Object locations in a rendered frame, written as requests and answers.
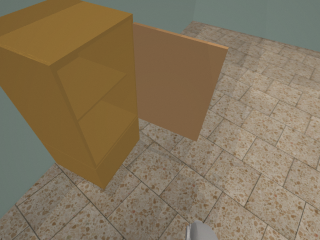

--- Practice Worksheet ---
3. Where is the robot right thigh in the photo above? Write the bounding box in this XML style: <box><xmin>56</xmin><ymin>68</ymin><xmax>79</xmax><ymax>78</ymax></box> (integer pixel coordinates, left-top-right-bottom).
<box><xmin>185</xmin><ymin>222</ymin><xmax>218</xmax><ymax>240</ymax></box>

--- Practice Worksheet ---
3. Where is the cupboard door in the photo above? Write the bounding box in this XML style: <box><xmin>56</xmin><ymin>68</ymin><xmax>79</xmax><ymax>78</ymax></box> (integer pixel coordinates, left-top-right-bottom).
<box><xmin>132</xmin><ymin>22</ymin><xmax>229</xmax><ymax>142</ymax></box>

